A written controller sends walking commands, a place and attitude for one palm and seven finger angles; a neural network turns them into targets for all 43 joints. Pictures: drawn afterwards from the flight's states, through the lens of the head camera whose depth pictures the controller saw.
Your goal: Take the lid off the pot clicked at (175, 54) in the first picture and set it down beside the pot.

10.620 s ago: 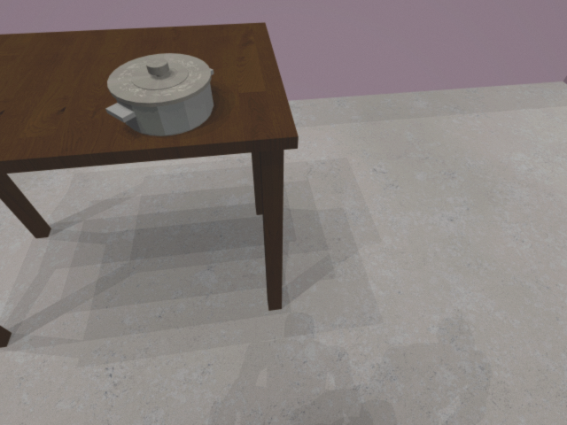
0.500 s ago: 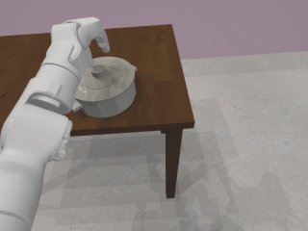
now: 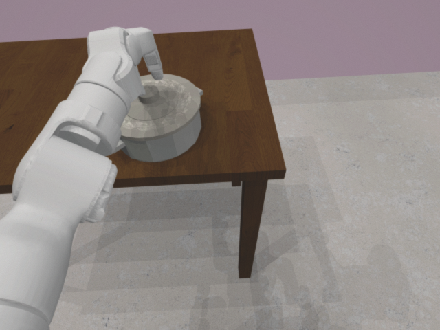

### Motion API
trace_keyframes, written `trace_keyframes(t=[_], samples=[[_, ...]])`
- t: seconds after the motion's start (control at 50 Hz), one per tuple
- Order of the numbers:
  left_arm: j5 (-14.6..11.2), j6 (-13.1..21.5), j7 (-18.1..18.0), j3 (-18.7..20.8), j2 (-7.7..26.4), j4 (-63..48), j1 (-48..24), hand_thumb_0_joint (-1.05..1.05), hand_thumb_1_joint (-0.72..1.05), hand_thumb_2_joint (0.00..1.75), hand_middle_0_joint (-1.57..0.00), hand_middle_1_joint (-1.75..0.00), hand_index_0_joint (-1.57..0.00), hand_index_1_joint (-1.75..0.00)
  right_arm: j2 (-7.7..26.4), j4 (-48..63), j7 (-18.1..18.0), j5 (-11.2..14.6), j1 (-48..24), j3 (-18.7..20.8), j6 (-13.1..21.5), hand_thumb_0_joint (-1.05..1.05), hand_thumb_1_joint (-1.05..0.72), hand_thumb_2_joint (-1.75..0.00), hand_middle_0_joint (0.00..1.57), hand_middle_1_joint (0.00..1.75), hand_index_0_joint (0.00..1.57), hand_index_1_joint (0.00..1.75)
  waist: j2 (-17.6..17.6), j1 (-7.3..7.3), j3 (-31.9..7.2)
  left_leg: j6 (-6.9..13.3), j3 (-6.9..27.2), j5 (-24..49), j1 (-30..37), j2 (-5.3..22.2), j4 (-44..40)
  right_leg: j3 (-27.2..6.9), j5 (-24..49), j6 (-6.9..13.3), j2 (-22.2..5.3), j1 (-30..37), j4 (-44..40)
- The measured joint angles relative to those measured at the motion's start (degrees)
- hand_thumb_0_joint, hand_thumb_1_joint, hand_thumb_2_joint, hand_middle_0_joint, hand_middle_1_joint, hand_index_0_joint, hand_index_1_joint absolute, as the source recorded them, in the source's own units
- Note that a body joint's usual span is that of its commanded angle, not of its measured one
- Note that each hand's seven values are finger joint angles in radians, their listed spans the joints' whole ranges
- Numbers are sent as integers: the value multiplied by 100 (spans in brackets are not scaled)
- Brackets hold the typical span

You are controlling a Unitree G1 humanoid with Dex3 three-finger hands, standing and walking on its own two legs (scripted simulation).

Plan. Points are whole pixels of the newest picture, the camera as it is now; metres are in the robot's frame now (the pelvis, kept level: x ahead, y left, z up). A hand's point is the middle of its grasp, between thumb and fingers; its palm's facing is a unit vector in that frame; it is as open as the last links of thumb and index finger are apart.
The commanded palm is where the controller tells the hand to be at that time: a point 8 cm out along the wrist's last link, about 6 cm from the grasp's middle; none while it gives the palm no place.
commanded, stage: lower the open fingers around the knob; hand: left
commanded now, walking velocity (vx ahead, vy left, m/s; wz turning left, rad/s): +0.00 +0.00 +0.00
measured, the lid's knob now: (148, 94) +0.52 +0.12 +0.15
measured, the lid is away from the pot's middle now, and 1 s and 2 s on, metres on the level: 0.00 0.00 0.00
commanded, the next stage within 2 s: close the fingers and squeeze the knob in 0.90 s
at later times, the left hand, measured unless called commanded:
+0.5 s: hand (148, 89) +0.50 +0.11 +0.18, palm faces -0.40 -0.08 -0.91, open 9.6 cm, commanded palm +0.49 +0.12 +0.23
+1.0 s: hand (140, 95) +0.48 +0.12 +0.18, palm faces -0.38 -0.09 -0.92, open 9.7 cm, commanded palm +0.47 +0.13 +0.23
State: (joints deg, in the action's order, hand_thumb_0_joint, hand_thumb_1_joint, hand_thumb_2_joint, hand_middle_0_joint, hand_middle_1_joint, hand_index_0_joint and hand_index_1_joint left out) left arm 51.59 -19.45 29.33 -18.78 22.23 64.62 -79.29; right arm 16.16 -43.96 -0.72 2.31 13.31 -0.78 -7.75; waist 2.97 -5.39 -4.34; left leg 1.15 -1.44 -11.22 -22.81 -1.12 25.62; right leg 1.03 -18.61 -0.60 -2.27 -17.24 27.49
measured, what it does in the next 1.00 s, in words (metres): stands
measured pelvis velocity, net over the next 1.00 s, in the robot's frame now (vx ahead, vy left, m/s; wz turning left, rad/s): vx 0.00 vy -0.01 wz -0.01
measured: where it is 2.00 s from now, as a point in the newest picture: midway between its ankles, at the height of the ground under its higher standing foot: outside the picture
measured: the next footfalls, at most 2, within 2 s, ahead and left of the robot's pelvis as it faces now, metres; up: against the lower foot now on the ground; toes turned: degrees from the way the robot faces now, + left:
none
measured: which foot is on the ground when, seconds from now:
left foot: down 0.00-1.00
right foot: down 0.00-1.00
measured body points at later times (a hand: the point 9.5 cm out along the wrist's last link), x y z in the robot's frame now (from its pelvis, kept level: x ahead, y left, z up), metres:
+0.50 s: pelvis +0.00 -0.01 +0.00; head +0.04 -0.03 +0.45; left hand +0.51 +0.11 +0.24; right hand +0.03 -0.28 -0.14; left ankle +0.01 +0.11 -0.74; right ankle -0.06 -0.12 -0.74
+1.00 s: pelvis +0.00 -0.01 +0.00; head +0.03 -0.03 +0.45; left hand +0.50 +0.12 +0.23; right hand +0.07 -0.28 -0.14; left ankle +0.01 +0.11 -0.74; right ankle -0.06 -0.12 -0.74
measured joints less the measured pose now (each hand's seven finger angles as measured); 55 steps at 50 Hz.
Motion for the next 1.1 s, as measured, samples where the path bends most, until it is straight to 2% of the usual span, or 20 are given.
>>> trace_keyframes(t=[0.1, 0.22, 0.5, 0.58, 1.02, 1.1], samples=[[29, -24, -34, 85, -47, 376, -101, 0, -30, 161, -90, -9, -90, -8, 2, -58, -31, -4, 96, -14, -1, 1, -91, -90, 20, 30, 20, 30, -43, -149, 8, 10, -52, -9, -57, 14, 12, -55, 5, -5, 9, -87, 29], [140, 173, -142, 368, 33, 299, 44, 0, -30, 161, -90, -9, -90, -8, 45, -55, -51, -55, 321, 61, 84, 1, -91, -90, 20, 29, 20, 30, -26, -216, -63, 6, -121, -33, -127, 38, 28, -130, 2, -8, 27, -191, 54], [77, 200, -240, 207, 26, 267, 259, 0, -30, 161, -90, -9, -89, -8, 51, -27, -33, -18, 296, 68, 22, 1, -91, -90, 20, 29, 20, 30, -36, -154, -114, -35, -87, -106, -121, 87, 121, -103, -67, 41, 80, -167, 124], [44, 235, -257, 299, 66, 172, 365, 0, -30, 161, -88, -8, -90, -8, 62, 48, -47, -13, 181, 48, -21, 1, -91, -90, 20, 30, 20, 30, -36, -139, -120, -43, -79, -118, -104, 99, 145, -98, -83, 54, 92, -151, 152], [-52, 276, -180, 205, 170, -333, 735, 0, -30, 161, -86, -7, -88, -8, 24, 201, -40, 43, 0, 22, -232, 1, -91, -90, 20, 29, 20, 30, -46, -40, -95, -57, -30, -169, -37, 97, 242, -55, -132, 64, 96, -49, 212], [-52, 221, -183, 134, 117, -273, 666, 0, -23, 144, -75, -26, -77, -27, 10, 171, -37, 52, -14, 7, -250, 1, -91, -90, 20, 29, 20, 30, -34, -40, -56, -51, -19, -158, -45, 87, 247, -44, -121, 56, 87, -48, 210]])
